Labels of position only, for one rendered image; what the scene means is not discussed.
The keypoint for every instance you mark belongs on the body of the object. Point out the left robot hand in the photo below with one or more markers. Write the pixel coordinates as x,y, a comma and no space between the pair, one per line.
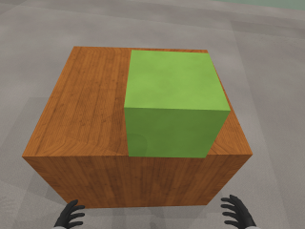
66,217

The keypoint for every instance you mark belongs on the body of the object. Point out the carton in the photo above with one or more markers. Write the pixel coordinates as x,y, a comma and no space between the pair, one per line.
174,104

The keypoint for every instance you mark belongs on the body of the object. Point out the pedestal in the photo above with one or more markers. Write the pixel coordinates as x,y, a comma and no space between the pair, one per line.
79,145

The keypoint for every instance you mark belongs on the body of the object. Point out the right robot hand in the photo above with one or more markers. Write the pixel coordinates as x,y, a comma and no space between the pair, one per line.
242,215

